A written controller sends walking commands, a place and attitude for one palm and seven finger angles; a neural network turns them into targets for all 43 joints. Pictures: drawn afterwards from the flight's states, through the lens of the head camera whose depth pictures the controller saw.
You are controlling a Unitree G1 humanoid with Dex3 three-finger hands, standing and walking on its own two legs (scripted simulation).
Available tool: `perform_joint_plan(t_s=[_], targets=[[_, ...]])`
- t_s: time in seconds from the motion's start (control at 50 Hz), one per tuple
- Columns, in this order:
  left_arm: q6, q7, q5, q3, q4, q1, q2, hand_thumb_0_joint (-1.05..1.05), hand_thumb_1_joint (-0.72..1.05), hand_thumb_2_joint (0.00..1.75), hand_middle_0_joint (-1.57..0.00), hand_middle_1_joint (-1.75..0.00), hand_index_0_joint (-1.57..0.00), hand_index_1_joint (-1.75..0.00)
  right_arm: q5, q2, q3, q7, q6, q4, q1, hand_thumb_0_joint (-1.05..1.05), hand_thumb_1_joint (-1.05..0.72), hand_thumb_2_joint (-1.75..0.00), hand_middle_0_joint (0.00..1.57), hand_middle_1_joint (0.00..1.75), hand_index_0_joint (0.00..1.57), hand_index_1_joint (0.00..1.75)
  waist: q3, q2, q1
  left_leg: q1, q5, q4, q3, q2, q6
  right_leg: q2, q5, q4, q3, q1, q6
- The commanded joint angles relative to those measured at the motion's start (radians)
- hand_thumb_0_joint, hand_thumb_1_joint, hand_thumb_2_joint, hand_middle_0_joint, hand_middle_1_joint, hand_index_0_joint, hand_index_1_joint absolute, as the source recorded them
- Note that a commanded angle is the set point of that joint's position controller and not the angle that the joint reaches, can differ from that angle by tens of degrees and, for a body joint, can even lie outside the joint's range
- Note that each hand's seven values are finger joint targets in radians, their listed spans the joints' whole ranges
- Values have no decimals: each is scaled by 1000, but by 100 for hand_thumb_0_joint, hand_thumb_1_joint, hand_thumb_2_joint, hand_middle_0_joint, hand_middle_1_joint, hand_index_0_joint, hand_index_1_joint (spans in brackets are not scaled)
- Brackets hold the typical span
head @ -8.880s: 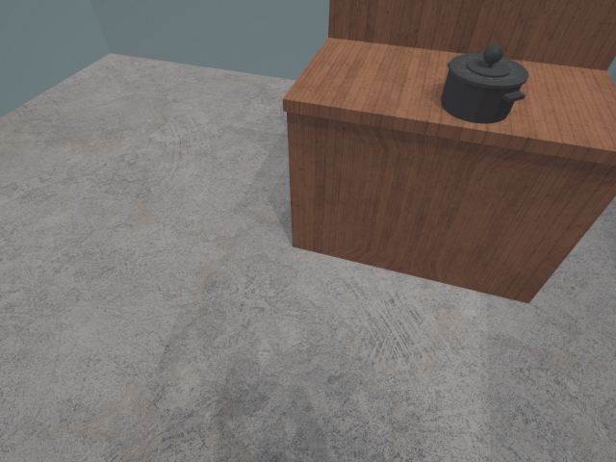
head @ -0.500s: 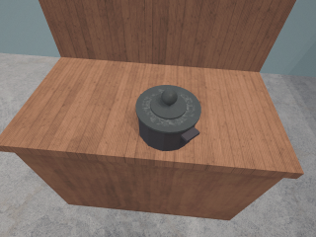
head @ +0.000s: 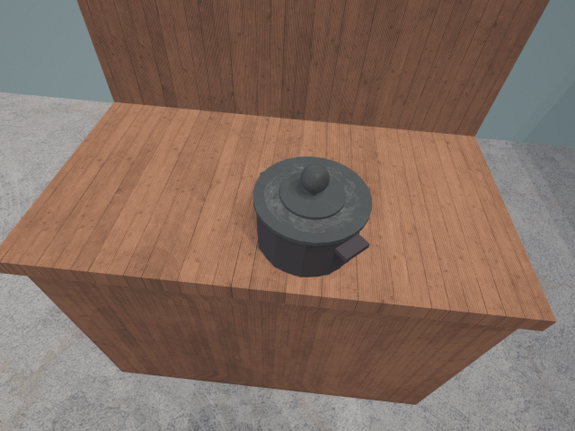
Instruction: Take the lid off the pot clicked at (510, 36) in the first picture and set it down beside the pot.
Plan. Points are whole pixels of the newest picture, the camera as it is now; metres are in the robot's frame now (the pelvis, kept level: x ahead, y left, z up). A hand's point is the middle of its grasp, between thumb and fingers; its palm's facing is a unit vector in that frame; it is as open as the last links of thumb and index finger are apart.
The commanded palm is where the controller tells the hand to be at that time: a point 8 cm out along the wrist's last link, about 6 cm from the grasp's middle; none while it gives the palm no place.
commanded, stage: look again from close up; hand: left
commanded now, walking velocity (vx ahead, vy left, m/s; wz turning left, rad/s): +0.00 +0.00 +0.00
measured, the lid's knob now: (315, 178) +0.48 -0.01 +0.09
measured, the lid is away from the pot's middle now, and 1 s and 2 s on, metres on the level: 0.00 0.00 0.00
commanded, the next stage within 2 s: shuffle to correct the standing spot in 0.16 s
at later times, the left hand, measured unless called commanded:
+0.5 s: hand out of the picture -0.01 +0.16 -0.19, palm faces +0.01 -0.99 -0.13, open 7.4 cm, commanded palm none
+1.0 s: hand out of the picture +0.10 +0.11 -0.19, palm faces +0.06 -0.98 -0.19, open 7.3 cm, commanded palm none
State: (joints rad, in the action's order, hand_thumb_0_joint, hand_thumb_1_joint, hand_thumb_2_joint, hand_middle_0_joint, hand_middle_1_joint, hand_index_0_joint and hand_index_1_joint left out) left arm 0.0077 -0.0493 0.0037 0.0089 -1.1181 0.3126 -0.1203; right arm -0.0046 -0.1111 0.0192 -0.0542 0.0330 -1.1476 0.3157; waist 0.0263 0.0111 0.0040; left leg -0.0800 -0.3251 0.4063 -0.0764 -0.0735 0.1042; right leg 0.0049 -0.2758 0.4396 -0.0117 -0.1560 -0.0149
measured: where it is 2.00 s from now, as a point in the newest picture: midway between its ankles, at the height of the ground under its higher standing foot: outside the picture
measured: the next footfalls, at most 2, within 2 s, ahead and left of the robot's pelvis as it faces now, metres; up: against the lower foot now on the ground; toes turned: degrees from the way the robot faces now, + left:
right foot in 0.70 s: +0.07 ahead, -0.16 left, +0.00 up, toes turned -4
left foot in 1.20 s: +0.09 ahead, -0.01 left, +0.00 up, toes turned +2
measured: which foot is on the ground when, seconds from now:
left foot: down 0.00-0.96, up 0.98-1.00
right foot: down 0.00-0.42, up 0.44-0.68, down 0.70-1.00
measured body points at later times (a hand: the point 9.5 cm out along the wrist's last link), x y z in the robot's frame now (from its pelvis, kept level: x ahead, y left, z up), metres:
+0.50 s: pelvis +0.01 +0.01 -0.01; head +0.03 +0.03 +0.44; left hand -0.01 +0.21 -0.18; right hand -0.04 -0.19 -0.16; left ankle -0.06 +0.04 -0.74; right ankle -0.03 -0.13 -0.73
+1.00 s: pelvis +0.07 -0.06 -0.01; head +0.11 -0.05 +0.44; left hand +0.10 +0.17 -0.17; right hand +0.04 -0.29 -0.16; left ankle -0.05 +0.04 -0.71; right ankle +0.03 -0.16 -0.74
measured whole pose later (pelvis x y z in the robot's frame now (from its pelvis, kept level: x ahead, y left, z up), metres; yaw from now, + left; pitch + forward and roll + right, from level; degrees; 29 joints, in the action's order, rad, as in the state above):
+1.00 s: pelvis +0.07 -0.06 -0.01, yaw +1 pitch +1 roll -1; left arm 0.03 -0.05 0.02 -0.06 -1.00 0.24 -0.16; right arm 0.00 -0.12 -0.04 -0.07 -0.02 -1.12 0.29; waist 0.05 0.02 -0.01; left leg -0.20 -0.49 0.77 -0.06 0.03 0.00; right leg -0.01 -0.36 0.56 -0.10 -0.22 0.04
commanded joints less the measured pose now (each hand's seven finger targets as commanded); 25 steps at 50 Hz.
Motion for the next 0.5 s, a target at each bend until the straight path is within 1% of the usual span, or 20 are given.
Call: perform_joint_plan(t_s=[0.0, 0.04, 0.06, 0.08, 0.12, 0.14, 0.16, 0.18, 0.2, 0.24, 0.28, 0.3, 0.32, 0.34, 0.36, 0.38, 0.4, 0.44, 0.46, 0.48], targets=[[-12, -1, 0, -8, 21, 81, -77, 0, 90, 90, -20, -30, -20, -30, 0, -98, -21, -6, 11, 12, 96, 0, -90, -90, 20, 30, 20, 30, 51, -11, 4, -30, 420, -64, 151, 194, -36, 94, 229, -34, 69, -23, 59], [-11, -2, 1, -9, 20, 84, -72, 0, 90, 90, -20, -30, -20, -30, 0, -98, -20, -7, 12, 11, 104, 0, -90, -90, 20, 30, 20, 30, 40, -23, 0, -19, 428, -67, 148, 193, -40, 97, 226, -28, 72, -24, 58], [-11, -3, 1, -8, 17, 82, -70, 0, 90, 90, -20, -30, -20, -30, 0, -97, -20, -8, 13, 9, 105, 0, -90, -90, 20, 30, 20, 30, 44, -21, -1, -16, 437, -69, 149, 194, -39, 97, 220, -26, 68, -29, 56], [-10, -3, 1, -8, 19, 83, -66, 0, 90, 90, -20, -30, -20, -30, 0, -95, -20, -8, 12, 10, 109, 0, -90, -90, 20, 30, 20, 30, 45, -32, -1, -15, 438, -70, 148, 196, -40, 94, 210, -27, 70, -31, 55], [-9, -3, 1, -7, 17, 84, -67, 0, 90, 90, -20, -30, -20, -30, 0, -97, -21, -7, 12, 9, 104, 0, -90, -90, 20, 30, 20, 30, 63, -15, 3, -37, 416, -70, 151, 194, -37, 94, 209, -30, 68, -32, 55], [-8, -3, 2, -8, 17, 83, -63, 0, 90, 90, -20, -30, -20, -30, 0, -94, -20, -8, 11, 9, 110, 0, -90, -90, 20, 30, 20, 30, 70, -12, 0, -40, 409, -76, 152, 195, -38, 93, 200, -28, 68, -36, 54], [-8, -3, 2, -7, 16, 86, -62, 0, 90, 90, -20, -30, -20, -30, 0, -93, -20, -8, 12, 7, 112, 0, -90, -90, 20, 30, 20, 30, 62, -18, 0, -34, 417, -76, 152, 195, -37, 93, 201, -27, 69, -34, 53], [-7, -3, 1, -8, 17, 82, -61, 0, 90, 90, -20, -30, -20, -30, 0, -92, -19, -9, 12, 7, 117, 0, -90, -90, 20, 30, 20, 30, 62, -21, -1, -33, 423, -80, 155, 196, -38, 91, 192, -24, 65, -34, 51], [-7, -2, 1, -8, 17, 83, -64, 0, 90, 90, -20, -30, -20, -30, 1, -92, -21, -8, 12, 6, 111, 0, -90, -90, 20, 30, 20, 30, 70, -13, 5, -47, 416, -77, 157, 197, -34, 89, 193, -28, 60, -32, 52], [-6, -3, 1, -7, 16, 86, -61, 0, 90, 90, -20, -30, -20, -30, 0, -93, -19, -8, 13, 6, 116, 0, -90, -90, 20, 30, 20, 30, 72, -24, 3, -42, 427, -81, 158, 196, -37, 92, 188, -21, 61, -36, 49], [-4, -1, 1, -6, 14, 80, -52, 0, 90, 90, -20, -30, -20, -30, 0, -89, -20, -11, 16, 1, 126, 0, -90, -90, 20, 30, 20, 30, 58, -25, -7, -17, 421, -91, 173, 209, -37, 74, 153, -7, 47, -49, 39], [-3, 1, 0, -6, 18, 80, -54, 0, 90, 90, -20, -30, -20, -30, 0, -93, -23, -11, 16, -1, 119, 0, -90, -90, 20, 30, 20, 30, 57, -10, -3, -14, 421, -86, 182, 221, -28, 68, 144, -1, 35, -59, 36], [1, 1, 2, -7, 19, 72, -47, 0, 90, 90, -20, -30, -20, -30, -1, -98, -26, -13, 14, 0, 123, 0, -90, -90, 20, 30, 20, 30, 60, -20, -10, -7, 416, -92, 198, 233, -27, 61, 114, 19, 27, -79, 30], [5, 2, 3, -8, 23, 66, -44, 0, 90, 90, -20, -30, -20, -30, -2, -101, -28, -16, 12, -1, 126, 0, -90, -90, 20, 30, 20, 30, 66, -44, -13, 7, 427, -101, 215, 251, -23, 54, 73, 41, 17, -111, 24], [7, 3, 4, -9, 27, 59, -45, 0, 90, 90, -20, -30, -20, -30, -4, -101, -30, -18, 10, -3, 130, 0, -90, -90, 20, 30, 20, 30, 66, -65, -16, 29, 450, -102, 235, 269, -14, 49, 22, 65, 11, -145, 20], [10, 4, 6, -11, 33, 47, -48, 0, 90, 90, -20, -30, -20, -30, -6, -103, -31, -20, 7, -5, 138, 0, -90, -90, 20, 30, 20, 30, 73, -72, -22, 40, 474, -102, 247, 290, -1, 48, -35, 100, 4, -181, 15], [11, 5, 5, -13, 41, 35, -54, 0, 90, 90, -20, -30, -20, -30, -8, -103, -34, -21, 6, -2, 141, 0, -90, -90, 20, 30, 20, 30, 76, -62, -25, 39, 501, -98, 270, 311, 24, 44, -81, 143, 8, -209, 17], [17, 5, 9, -20, 52, 17, -53, 0, 90, 90, -20, -30, -20, -30, -14, -108, -37, -24, 4, -2, 148, 0, -90, -90, 20, 30, 20, 30, 75, -66, -32, 40, 522, -103, 297, 346, 61, 50, -176, 245, 16, -264, 17], [21, 6, 11, -24, 58, 5, -57, 0, 90, 90, -20, -30, -20, -30, -16, -106, -37, -24, 3, -1, 145, 0, -90, -90, 20, 30, 20, 30, 87, -69, -31, 14, 510, -108, 300, 359, 78, 57, -199, 295, 23, -281, 17], [22, 8, 13, -27, 65, -3, -59, 0, 90, 90, -20, -30, -20, -30, -18, -107, -38, -23, 4, 3, 139, 0, -90, -90, 20, 30, 20, 30, 85, -62, -27, 5, 528, -99, 302, 363, 87, 61, -198, 318, 27, -290, 20]])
